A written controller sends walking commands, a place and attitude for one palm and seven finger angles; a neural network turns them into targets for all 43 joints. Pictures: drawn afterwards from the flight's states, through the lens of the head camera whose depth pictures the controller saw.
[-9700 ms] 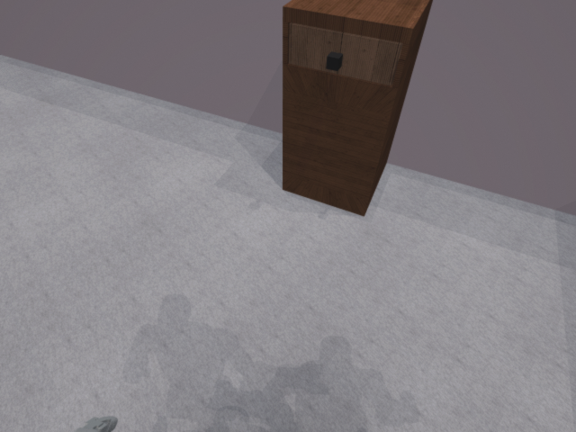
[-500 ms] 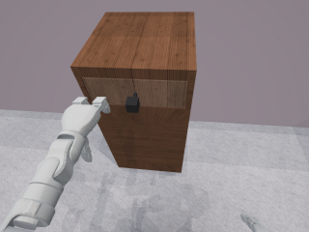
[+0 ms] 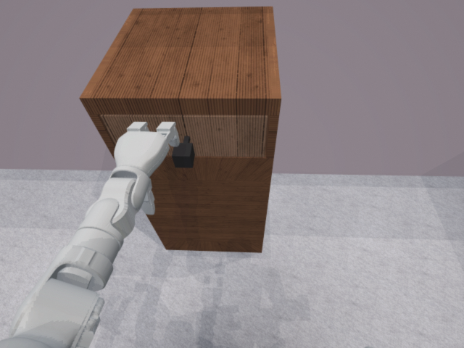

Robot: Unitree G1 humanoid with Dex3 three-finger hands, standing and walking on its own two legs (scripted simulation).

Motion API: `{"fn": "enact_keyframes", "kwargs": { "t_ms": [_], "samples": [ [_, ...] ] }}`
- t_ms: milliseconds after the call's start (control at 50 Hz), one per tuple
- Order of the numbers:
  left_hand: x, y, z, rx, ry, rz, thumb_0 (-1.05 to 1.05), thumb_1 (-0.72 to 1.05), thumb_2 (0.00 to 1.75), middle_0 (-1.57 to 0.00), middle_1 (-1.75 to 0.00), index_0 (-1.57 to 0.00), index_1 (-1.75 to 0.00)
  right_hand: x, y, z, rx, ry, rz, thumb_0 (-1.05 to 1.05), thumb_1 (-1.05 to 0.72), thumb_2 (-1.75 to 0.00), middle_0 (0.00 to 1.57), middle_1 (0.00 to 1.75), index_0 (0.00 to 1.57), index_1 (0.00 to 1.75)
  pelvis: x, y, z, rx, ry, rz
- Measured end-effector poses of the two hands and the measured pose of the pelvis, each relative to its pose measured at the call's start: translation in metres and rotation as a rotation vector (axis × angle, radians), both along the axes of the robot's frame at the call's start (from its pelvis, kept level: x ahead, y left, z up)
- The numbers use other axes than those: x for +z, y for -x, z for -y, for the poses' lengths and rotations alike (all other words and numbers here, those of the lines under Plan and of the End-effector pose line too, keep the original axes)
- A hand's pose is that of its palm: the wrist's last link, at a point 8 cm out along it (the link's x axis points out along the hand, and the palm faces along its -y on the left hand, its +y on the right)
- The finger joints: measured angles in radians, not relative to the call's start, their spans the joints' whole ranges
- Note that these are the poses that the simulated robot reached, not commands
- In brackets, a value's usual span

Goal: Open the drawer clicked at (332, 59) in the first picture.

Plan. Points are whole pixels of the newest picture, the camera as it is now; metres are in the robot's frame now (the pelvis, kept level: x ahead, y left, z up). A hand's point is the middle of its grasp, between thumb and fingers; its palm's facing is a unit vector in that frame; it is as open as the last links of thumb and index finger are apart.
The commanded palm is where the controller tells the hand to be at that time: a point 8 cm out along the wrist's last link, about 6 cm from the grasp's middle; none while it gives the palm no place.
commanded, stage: move the hooked fingers above the handle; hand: left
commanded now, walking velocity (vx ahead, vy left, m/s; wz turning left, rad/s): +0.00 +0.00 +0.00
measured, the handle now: (185, 149) +0.55 +0.14 -0.03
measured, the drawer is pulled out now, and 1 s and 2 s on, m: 0.00 0.00 0.00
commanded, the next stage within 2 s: lower the fingers behind the handle in 1.26 s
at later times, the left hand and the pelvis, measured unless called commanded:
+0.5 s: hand (178, 147) +0.49 +0.13 +0.04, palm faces -0.03 -0.02 -1.00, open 13.9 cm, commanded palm +0.47 +0.15 +0.10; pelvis +0.00 +0.00 -0.01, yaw -1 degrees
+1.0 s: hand (171, 151) +0.48 +0.15 +0.04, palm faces -0.03 -0.02 -1.00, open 13.9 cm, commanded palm +0.46 +0.15 +0.10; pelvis +0.00 +0.00 +0.00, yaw -1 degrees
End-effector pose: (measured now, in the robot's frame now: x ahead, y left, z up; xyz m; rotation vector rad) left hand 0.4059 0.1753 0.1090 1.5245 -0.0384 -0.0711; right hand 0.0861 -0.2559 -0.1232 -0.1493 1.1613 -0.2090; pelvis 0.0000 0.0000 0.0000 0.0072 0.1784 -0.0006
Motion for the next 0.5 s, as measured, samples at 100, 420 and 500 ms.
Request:
{"fn": "enact_keyframes", "kwargs": {
  "t_ms": [100, 420, 500],
  "samples": [
    [-0.004, -0.015, 0.008, 0.018, -0.01, 0.006, 0.0, -0.49, 0.3, -0.32, -1.2, -0.31, -1.2, -0.003, 0.015, 0.002, -0.026, -0.002, -0.036, 0.01, -0.91, -0.9, 0.2, 0.3, 0.2, 0.3, -0.002, 0.0, 0.0, -0.007, 0.0, -0.019],
    [-0.01, -0.054, 0.035, 0.029, -0.026, -0.006, 0.0, -0.49, 0.3, -0.32, -1.2, -0.31, -1.2, -0.006, 0.076, 0.011, -0.118, 0.021, -0.15, 0.01, -0.91, -0.9, 0.2, 0.3, 0.2, 0.3, -0.005, 0.002, 0.001, -0.016, 0.003, -0.072],
    [-0.012, -0.064, 0.041, 0.042, -0.023, -0.01, 0.0, -0.49, 0.3, -0.32, -1.2, -0.31, -1.2, -0.006, 0.088, 0.013, -0.138, 0.029, -0.169, 0.01, -0.91, -0.9, 0.2, 0.3, 0.2, 0.3, -0.007, 0.002, 0.002, -0.02, 0.004, -0.089]
  ]
}}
